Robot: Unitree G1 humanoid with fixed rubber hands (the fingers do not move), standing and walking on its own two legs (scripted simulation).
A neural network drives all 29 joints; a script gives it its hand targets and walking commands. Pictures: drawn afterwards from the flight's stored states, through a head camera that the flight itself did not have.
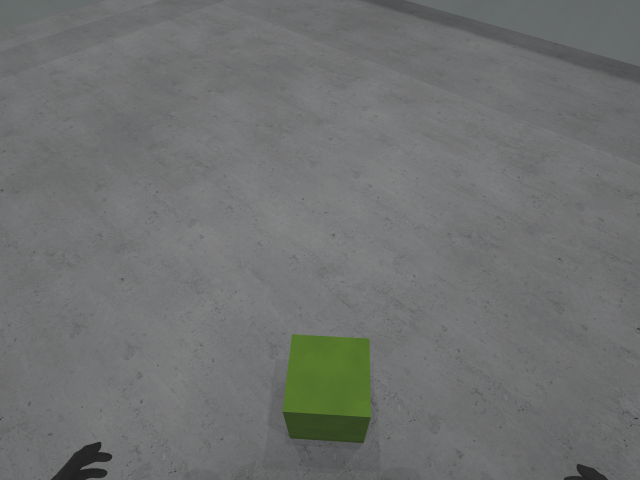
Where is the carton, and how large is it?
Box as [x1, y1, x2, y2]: [283, 334, 370, 442]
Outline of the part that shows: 292,334 283,404 283,414 290,437 363,442 370,418 369,339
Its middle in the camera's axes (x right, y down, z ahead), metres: +0.02 +0.43 +1.08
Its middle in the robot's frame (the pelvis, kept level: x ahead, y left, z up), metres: +0.44 +0.02 -0.63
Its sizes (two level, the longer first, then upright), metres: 0.210 0.200 0.250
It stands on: the floor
